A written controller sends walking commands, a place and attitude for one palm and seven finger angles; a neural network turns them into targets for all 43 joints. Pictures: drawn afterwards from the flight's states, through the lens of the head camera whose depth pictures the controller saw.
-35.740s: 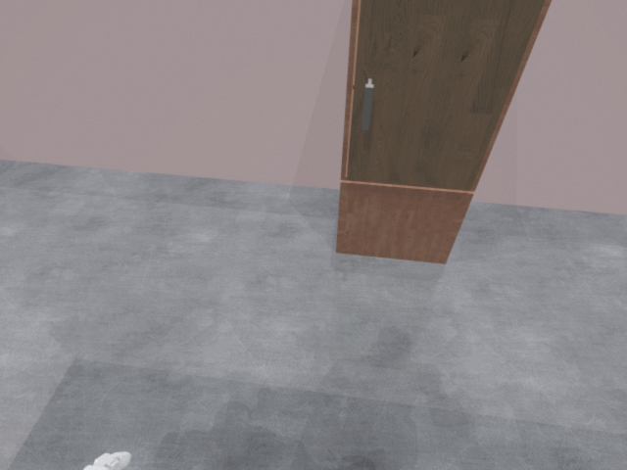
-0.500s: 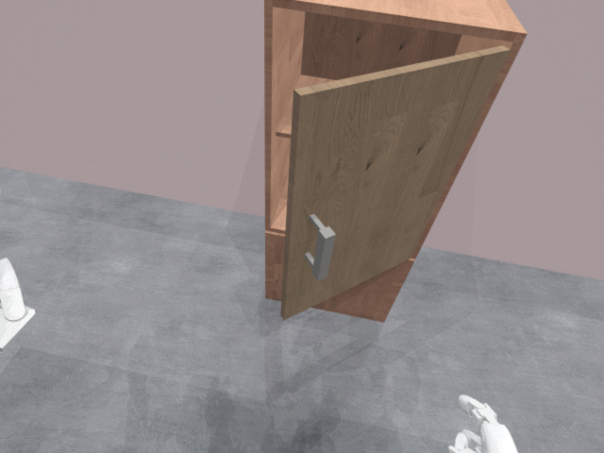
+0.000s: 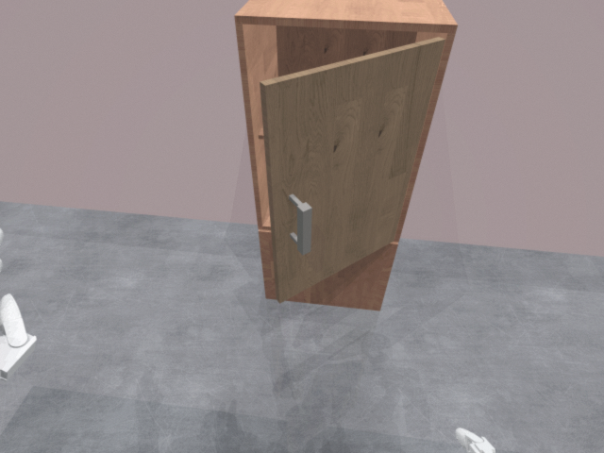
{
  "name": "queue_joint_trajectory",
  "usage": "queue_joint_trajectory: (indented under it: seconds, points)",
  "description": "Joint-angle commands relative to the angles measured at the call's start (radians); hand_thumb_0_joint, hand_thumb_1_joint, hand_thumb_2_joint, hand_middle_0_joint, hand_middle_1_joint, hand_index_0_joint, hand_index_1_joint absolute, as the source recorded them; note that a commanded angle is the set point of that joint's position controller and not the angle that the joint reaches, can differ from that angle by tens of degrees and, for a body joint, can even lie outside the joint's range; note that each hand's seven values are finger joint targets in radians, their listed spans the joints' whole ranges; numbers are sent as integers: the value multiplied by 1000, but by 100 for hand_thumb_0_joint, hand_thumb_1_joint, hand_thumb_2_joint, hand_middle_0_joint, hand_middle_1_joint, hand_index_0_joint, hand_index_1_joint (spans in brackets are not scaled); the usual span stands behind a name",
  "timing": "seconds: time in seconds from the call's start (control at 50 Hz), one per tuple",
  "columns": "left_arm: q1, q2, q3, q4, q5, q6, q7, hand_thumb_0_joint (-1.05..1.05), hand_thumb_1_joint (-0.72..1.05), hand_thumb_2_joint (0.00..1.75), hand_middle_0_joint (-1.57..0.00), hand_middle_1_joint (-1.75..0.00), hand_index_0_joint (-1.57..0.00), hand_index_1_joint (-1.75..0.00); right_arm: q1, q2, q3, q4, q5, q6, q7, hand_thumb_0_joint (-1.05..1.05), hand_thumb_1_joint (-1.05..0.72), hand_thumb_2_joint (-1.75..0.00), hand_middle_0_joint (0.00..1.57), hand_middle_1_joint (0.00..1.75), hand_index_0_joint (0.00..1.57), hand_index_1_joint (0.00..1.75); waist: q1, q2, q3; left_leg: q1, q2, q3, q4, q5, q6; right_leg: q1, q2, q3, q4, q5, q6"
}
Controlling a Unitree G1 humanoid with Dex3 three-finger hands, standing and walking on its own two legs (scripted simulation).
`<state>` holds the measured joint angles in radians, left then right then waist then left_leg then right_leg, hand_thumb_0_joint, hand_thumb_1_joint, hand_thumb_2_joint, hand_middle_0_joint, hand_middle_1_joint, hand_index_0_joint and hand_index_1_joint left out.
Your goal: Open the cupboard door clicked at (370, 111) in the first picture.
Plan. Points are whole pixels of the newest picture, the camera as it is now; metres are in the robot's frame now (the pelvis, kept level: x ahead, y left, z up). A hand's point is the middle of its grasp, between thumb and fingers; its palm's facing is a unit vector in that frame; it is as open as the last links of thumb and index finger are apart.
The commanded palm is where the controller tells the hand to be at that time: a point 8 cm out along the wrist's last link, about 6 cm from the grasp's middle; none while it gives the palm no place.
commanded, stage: stop stepping back and stand still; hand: left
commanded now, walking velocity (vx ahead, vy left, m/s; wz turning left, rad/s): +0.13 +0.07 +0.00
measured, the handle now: (298, 224) +0.58 +0.04 -0.06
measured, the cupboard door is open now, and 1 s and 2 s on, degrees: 41 41 41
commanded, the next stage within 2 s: let the arm hang, fingers relaxed in 0.74 s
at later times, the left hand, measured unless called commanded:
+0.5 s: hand (7, 363) +0.17 +0.30 +0.14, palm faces +0.43 -0.78 -0.46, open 7.4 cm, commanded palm +0.12 +0.33 +0.18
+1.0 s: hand out of the picture +0.12 +0.30 -0.07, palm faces +0.10 -0.90 -0.42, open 7.4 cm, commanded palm none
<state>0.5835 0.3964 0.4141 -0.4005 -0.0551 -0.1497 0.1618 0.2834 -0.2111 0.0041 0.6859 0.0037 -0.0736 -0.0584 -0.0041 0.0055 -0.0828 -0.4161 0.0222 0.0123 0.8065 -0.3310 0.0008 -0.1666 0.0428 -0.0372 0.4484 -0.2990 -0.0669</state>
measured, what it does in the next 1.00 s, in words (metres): steps on the spot: left foot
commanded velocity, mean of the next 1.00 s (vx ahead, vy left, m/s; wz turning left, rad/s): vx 0.01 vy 0.00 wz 0.00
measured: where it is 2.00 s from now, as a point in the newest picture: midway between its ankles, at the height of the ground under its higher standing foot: outside the picture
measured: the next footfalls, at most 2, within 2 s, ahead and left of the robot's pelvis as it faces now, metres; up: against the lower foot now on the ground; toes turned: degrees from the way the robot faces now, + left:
left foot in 0.12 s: +0.04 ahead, +0.14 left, +0.00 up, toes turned +5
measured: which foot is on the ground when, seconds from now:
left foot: up 0.00-0.10, down 0.12-1.00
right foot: down 0.00-1.00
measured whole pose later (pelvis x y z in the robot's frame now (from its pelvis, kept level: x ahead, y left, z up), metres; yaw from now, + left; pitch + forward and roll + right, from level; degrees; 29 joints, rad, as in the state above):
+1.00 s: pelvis -0.04 +0.05 -0.01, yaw +2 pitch +1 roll -1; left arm 0.28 0.31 0.10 0.40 0.03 0.02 0.01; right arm 0.12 -0.30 -0.01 0.82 -0.01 -0.05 0.01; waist -0.01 0.07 0.00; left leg -0.35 -0.02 0.07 0.54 -0.21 0.06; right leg -0.27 -0.03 -0.05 0.54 -0.28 0.01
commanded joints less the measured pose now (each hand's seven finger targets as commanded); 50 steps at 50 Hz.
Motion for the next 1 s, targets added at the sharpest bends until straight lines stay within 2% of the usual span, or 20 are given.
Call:
queue_joint_trajectory:
  seconds: [0.0,0.02,0.06,0.08,0.12,0.14,0.16,0.18,0.26,0.32,0.44,0.56,0.68,0.8,0.82,0.84,0.86,0.9,0.94,0.98]
  points:
    - [-213,175,44,-229,26,-88,17,0,90,90,-20,-30,-20,-30,-179,-108,-34,-170,-5,-90,-31,0,-90,-90,20,30,20,30,1,-100,116,29,9,37,-172,1,28,-64,-259,219,-186,-7,-57]
    - [-217,187,53,-244,27,-91,23,0,90,90,-20,-30,-20,-30,-168,-108,-35,-168,-8,-98,-35,0,-90,-90,20,30,20,30,0,-95,114,90,-1,53,-235,35,34,-77,-243,205,-180,-19,-44]
    - [-202,210,78,-304,23,-100,31,0,90,90,-20,-30,-20,-30,-159,-118,-45,-171,-10,-110,-41,0,-90,-90,20,30,20,30,4,-35,92,197,4,24,-358,72,46,-78,-209,178,-130,-4,-9]
    - [-180,209,89,-338,21,-107,31,0,90,90,-20,-30,-20,-30,-154,-130,-52,-182,-10,-112,-40,0,-90,-90,20,30,20,30,8,34,67,239,32,-18,-394,124,57,-60,-172,155,-70,62,21]
    - [-131,225,126,-379,18,-116,36,0,90,90,-20,-30,-20,-30,-148,-145,-56,-204,-3,-108,-34,0,-90,-90,20,30,20,30,15,143,14,290,106,-108,-372,352,80,-56,-96,97,24,198,73]
    - [-82,254,165,-364,18,-118,36,0,90,90,-20,-30,-20,-30,-138,-131,-50,-192,-5,-107,-34,0,-90,-90,20,30,20,30,13,191,-8,275,110,-107,-377,397,76,-38,-82,69,41,209,70]
    - [-67,228,148,-378,21,-119,31,0,90,90,-20,-30,-20,-30,-137,-115,-40,-198,-5,-104,-30,0,-90,-90,20,30,20,30,8,219,-9,251,110,-105,-384,434,71,-11,-71,46,55,216,67]
    - [-64,223,148,-362,20,-118,30,0,90,90,-20,-30,-20,-30,-140,-116,-39,-200,-2,-102,-27,0,-90,-90,20,30,20,30,6,202,9,205,111,-92,-377,424,63,13,-67,45,38,216,67]
    - [-19,167,118,-234,5,-110,19,0,90,90,-20,-30,-20,-30,-126,-120,-49,-200,7,-98,-16,0,-90,-90,20,30,20,30,-7,24,23,155,67,-38,-324,325,21,38,-102,112,-33,311,49]
    - [-7,152,105,-187,-2,-97,10,0,90,90,-20,-30,-20,-30,-129,-121,-51,-201,8,-84,-10,0,-90,-90,20,30,20,30,-11,-16,15,189,54,-25,-318,275,14,-8,-113,129,-69,281,48]
    - [-103,189,101,-246,3,-85,3,0,90,90,-20,-30,-20,-30,-168,-119,-39,-212,1,-78,-23,0,-90,-90,20,30,20,30,-3,-6,40,197,53,-39,-397,181,18,-39,-89,106,-115,149,67]
    - [-147,197,102,-337,15,-90,14,0,90,90,-20,-30,-20,-30,-169,-107,-27,-219,-5,-98,-33,0,-90,-90,20,30,20,30,8,114,3,210,56,-55,-466,190,20,31,-63,62,-92,162,76]
    - [-28,164,105,-262,8,-80,13,0,90,90,-20,-30,-20,-30,-158,-107,-31,-216,-3,-90,-25,0,-90,-90,20,30,20,30,10,73,-4,190,56,-52,-466,214,9,56,-63,52,-110,182,75]
    - [-19,156,94,-229,3,-78,4,0,90,90,-20,-30,-20,-30,-164,-118,-38,-218,2,-78,-23,0,-90,-90,20,30,20,30,5,59,23,176,56,-56,-490,198,4,35,-54,37,-125,157,81]
    - [-123,-2,-317,528,97,55,-135,0,90,90,-20,-30,-20,-30,-217,-295,-79,42,2,-121,69,0,-90,-90,20,30,20,30,-28,77,116,61,84,-98,-334,366,26,-96,-129,-2,37,241,48]
    - [-128,-20,-296,568,91,122,-154,0,90,90,-20,-30,-20,-30,-130,-232,-83,56,-1,-58,67,0,-90,-90,20,30,20,30,-10,40,31,167,90,-61,-329,481,18,-107,-135,60,3,225,44]
    - [-128,-27,-298,562,84,143,-157,0,90,90,-20,-30,-20,-30,-98,-222,-76,34,-2,-36,64,0,-90,-90,20,30,20,30,-15,49,24,187,101,-70,-328,462,27,-116,-124,39,17,161,46]
    - [-176,-34,-315,653,89,140,-159,0,90,90,-20,-30,-20,-30,-118,-214,-53,46,-16,-11,60,0,-90,-90,20,30,20,30,-3,-7,6,97,128,-132,-374,347,71,-76,-98,29,76,54,43]
    - [-223,-8,-327,767,93,136,-161,0,90,90,-20,-30,-20,-30,-139,-217,-46,58,-25,5,61,0,-90,-90,20,30,20,30,9,-140,3,92,114,-145,-383,295,72,-36,-110,52,44,65,32]
    - [-271,7,-334,891,92,139,-159,0,90,90,-20,-30,-20,-30,-138,-221,-42,92,-30,21,61,0,-90,-90,20,30,20,30,5,-194,1,123,84,-127,-363,256,65,-51,-141,85,10,74,21]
